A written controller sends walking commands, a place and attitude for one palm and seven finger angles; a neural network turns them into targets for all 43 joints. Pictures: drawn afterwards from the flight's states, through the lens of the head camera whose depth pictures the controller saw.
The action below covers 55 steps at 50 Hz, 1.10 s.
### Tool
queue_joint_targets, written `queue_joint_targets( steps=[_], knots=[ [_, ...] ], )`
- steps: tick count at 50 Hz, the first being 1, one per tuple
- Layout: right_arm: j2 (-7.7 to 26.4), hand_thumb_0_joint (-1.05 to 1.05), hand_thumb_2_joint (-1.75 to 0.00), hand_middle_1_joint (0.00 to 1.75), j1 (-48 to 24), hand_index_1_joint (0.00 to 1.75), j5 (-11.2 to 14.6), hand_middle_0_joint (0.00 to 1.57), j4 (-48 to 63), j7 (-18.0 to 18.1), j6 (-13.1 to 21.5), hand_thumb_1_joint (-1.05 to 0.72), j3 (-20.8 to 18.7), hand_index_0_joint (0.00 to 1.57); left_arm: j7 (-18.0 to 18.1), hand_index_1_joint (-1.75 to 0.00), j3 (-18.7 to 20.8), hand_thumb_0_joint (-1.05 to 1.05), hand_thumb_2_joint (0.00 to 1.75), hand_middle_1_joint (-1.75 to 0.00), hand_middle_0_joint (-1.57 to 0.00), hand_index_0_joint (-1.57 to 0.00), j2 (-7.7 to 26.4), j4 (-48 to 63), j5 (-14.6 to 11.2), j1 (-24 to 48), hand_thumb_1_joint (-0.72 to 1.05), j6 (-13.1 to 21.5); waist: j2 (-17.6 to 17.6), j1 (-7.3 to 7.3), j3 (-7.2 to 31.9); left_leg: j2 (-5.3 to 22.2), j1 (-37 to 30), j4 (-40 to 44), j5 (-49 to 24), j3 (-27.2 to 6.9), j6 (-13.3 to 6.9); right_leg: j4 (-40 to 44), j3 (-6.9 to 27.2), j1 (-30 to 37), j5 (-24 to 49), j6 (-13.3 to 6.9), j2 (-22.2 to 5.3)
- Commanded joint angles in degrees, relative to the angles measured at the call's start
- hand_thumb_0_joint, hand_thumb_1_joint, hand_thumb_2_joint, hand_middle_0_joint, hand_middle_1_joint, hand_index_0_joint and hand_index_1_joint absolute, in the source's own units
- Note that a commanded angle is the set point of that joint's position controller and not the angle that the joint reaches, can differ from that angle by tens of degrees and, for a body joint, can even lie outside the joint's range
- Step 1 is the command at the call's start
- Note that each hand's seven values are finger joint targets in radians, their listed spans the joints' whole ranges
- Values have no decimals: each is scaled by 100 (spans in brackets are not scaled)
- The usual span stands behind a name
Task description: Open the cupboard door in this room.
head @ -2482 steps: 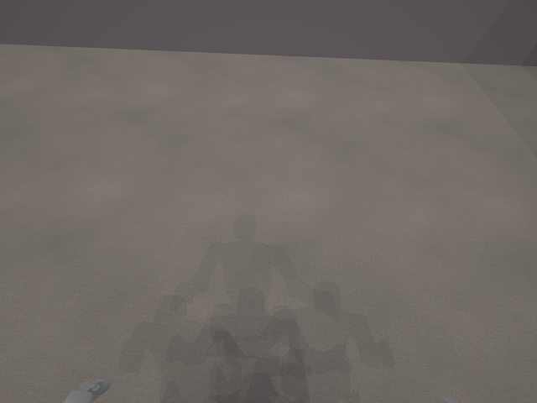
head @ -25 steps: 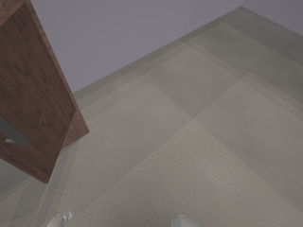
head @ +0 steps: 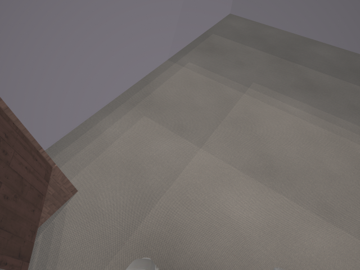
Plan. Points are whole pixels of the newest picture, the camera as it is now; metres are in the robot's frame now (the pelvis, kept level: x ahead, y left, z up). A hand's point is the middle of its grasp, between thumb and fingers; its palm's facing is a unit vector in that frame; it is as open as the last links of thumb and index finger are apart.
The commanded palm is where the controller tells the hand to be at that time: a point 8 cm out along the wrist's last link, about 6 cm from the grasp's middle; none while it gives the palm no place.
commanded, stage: walk to a spot facing it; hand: left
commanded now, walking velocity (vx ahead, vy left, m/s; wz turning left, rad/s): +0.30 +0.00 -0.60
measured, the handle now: out of the picture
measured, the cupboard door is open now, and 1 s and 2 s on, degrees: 44 44 44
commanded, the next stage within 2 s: turn to face it in 1.40 s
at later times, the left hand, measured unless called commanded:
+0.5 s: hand (140, 196) +0.33 +0.15 -0.17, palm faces -0.35 -0.92 -0.15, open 7.4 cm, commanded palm none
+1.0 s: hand (175, 171) +0.42 +0.06 -0.16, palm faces -0.40 -0.88 -0.26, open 7.3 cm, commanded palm none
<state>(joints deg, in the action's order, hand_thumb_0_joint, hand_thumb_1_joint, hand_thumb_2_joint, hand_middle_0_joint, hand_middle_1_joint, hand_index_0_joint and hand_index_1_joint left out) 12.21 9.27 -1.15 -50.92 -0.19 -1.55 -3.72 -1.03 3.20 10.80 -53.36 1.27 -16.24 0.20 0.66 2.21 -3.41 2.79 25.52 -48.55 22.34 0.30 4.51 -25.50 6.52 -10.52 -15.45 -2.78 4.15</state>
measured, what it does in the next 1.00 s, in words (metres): walks ahead, turning right: left foot, then right foot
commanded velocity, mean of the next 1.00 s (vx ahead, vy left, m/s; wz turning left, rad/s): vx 0.34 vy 0.00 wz -0.40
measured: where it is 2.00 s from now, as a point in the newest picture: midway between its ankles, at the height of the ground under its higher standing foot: (238, 185)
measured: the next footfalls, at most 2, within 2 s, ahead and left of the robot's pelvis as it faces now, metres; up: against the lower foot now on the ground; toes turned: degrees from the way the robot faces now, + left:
left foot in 0.08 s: +0.09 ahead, +0.13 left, +0.00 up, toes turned -1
right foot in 0.62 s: +0.28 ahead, -0.11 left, +0.00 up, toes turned -29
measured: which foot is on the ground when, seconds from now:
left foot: up 0.00-0.06, down 0.08-0.62, up 0.64-1.00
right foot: down 0.00-0.08, up 0.10-0.60, down 0.62-1.00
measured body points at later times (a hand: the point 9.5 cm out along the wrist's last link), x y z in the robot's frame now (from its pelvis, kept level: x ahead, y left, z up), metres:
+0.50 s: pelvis +0.15 +0.02 -0.01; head +0.21 +0.02 +0.44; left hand +0.35 +0.20 -0.16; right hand -0.01 -0.15 -0.14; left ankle +0.05 +0.13 -0.74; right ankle +0.22 -0.12 -0.68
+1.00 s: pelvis +0.34 -0.12 +0.00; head +0.36 -0.16 +0.45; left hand +0.44 +0.10 -0.14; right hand +0.34 -0.38 -0.15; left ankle +0.51 -0.01 -0.66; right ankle +0.25 -0.09 -0.74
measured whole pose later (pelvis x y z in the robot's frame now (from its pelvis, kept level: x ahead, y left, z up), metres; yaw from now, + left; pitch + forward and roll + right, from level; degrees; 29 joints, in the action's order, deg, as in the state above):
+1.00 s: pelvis +0.34 -0.12 +0.00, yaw -30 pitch +1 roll +2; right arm 10.5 6.3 -0.7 -53.9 0.2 0.7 -2.7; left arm 1.1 2.5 9.3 -59.7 0.2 -21.1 5.0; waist -1.0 1.6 -2.9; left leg 6.2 37.8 -56.9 8.7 1.8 2.6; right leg -17.1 0.0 -0.2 -17.7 -8.2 6.8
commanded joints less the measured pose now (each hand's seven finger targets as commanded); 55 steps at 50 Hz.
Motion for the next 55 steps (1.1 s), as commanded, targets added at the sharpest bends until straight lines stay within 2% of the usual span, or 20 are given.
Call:
queue_joint_targets(
  steps=[1,3,4,5,7,12,22,25,28,29,30,31,32,35,38,39,43,47,51,55],
  knots=[
    [480,0,-90,30,-29,30,34,20,576,38,352,-90,-113,20,36,-30,407,0,90,-30,-20,-20,1249,401,11,151,90,129,805,-166,119,-249,-680,1304,-90,79,-133,820,1893,-486,-873,-868,-1361],
    [754,0,-90,30,1051,30,39,20,202,155,454,-90,-162,20,12,-30,339,0,90,-30,-20,-20,867,487,-11,482,90,136,-124,-713,505,69,-2955,2586,-320,-78,-197,-253,1209,-1899,-961,-377,-677],
    [1408,0,-90,30,1729,30,-80,20,61,209,490,-90,-291,20,-49,-30,245,0,90,-30,-20,-20,494,582,-96,378,90,123,-1897,-972,902,1737,-4019,3314,1232,-2180,-639,-2099,207,-3147,-1668,-10,146],
    [1628,0,-90,30,2101,30,-96,20,75,242,476,-90,-277,20,-72,-30,231,0,90,-30,-20,-20,622,717,-37,661,90,167,-1884,-1083,764,2741,-3608,3811,1471,-3330,-1125,-3454,-288,-3512,-1832,144,-70],
    [1088,0,-90,30,1432,30,-115,20,257,212,468,-90,-108,20,-160,-30,325,0,90,-30,-20,-20,749,541,109,678,90,157,-719,-663,12,2211,-2380,3953,841,-2478,-1030,-4350,-216,-3333,-866,212,-543],
    [487,0,-90,30,1505,30,-11,20,21,279,613,-90,157,20,-236,-30,214,0,90,-30,-20,-20,335,180,52,251,90,-12,-1117,-256,109,1226,-2523,3164,-3891,321,-157,-5001,-673,-3231,277,298,-569],
    [349,0,-90,30,2448,30,-91,20,-554,289,590,-90,233,20,-304,-30,16,0,90,-30,-20,-20,40,593,27,1891,90,-47,-804,-568,-511,1463,-2916,3366,-4230,950,-704,-2805,-1343,-3445,704,143,-686],
    [521,0,-90,30,2500,30,-80,20,-667,295,560,-90,193,20,-265,-30,16,0,90,-30,-20,-20,110,553,7,1798,90,-2,-819,-432,-208,1543,-3081,2790,-6214,1288,-722,-1819,-1724,-2362,245,-121,-295],
    [790,0,-90,30,2099,30,-34,20,-591,276,537,-90,107,20,-158,-30,137,0,90,-30,-20,-20,421,260,9,571,90,77,-984,184,467,1601,-2824,1281,-7556,1391,-616,-1346,-1769,-597,-132,-452,12],
    [875,0,-90,30,1687,30,14,20,-470,248,553,-90,95,20,-127,-30,217,0,90,-30,-20,-20,606,-8,22,-344,90,120,-979,687,877,1456,-2224,254,-6791,1551,-516,-881,-1653,698,281,-553,-45],
    [605,0,-90,30,1660,30,130,20,-371,163,551,-90,127,20,-67,-30,333,0,90,-30,-20,-20,1096,-190,41,-929,90,160,50,921,1291,991,-575,-1409,-3790,1607,-366,-548,-401,2431,482,-1000,-1077],
    [279,0,-90,30,1638,30,183,20,-174,175,565,-90,129,20,13,-30,434,0,90,-30,-20,-20,1541,-227,-49,-1250,90,182,1050,830,1779,2,1108,-3426,1239,1187,-102,104,2684,3292,1283,-1663,-2667],
    [439,0,-90,30,1255,30,125,20,-51,156,524,-90,76,20,98,-30,444,0,90,-30,-20,-20,1659,-117,-127,-893,90,164,685,663,1247,177,1618,-3873,916,191,-280,693,2774,2682,942,-1720,-2821],
    [192,0,-90,30,1159,30,30,20,-254,139,361,-90,53,20,160,-30,181,0,90,-30,-20,-20,823,98,-123,227,90,260,36,-168,-150,710,927,-2953,-448,-85,-204,1164,1017,-42,1353,-240,-2076],
    [-10,0,-90,30,1653,30,-4,20,-487,105,219,-90,50,20,140,-30,110,0,90,-30,-20,-20,662,3,-58,298,90,407,304,-551,-43,599,473,-2139,-796,-17,-170,1251,190,-487,2032,-286,-1479],
    [18,0,-90,30,1628,30,-23,20,-505,95,211,-90,42,20,123,-30,130,0,90,-30,-20,-20,621,-42,-67,158,90,452,289,-532,117,580,586,-1971,-889,39,-143,1226,107,-284,2264,-369,-1382],
    [-7,0,-90,30,902,30,26,20,-299,75,231,-90,26,20,154,-30,109,0,90,-30,-20,-20,419,-341,-101,-523,90,530,601,-303,310,432,1232,-1457,-1337,131,-151,947,-36,731,4107,623,-1121],
    [83,0,-90,30,-59,30,42,20,-63,10,266,-90,44,20,211,-30,48,0,90,-30,-20,-20,393,-519,-91,-1018,90,546,733,-95,67,268,1676,-945,-1374,284,-191,884,73,1330,4833,191,-1228],
    [68,0,-90,30,-785,30,59,20,74,-45,298,-90,73,20,312,-30,-8,0,90,-30,-20,-20,374,-753,-59,-1535,90,548,669,83,-173,54,1899,-466,-1214,456,-291,878,272,1879,5357,292,-1366],
    [36,0,-90,30,-872,30,53,20,18,-43,387,-90,111,20,367,-30,-15,0,90,-30,-20,-20,528,-868,-49,-1579,90,561,531,-76,-5,-470,771,808,-730,981,-531,356,127,2007,6989,72,-1384]
  ],
)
